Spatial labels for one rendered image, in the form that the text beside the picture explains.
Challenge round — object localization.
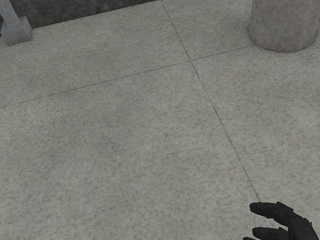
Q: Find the right robot hand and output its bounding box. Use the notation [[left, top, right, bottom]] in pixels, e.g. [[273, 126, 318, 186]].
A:
[[243, 201, 319, 240]]

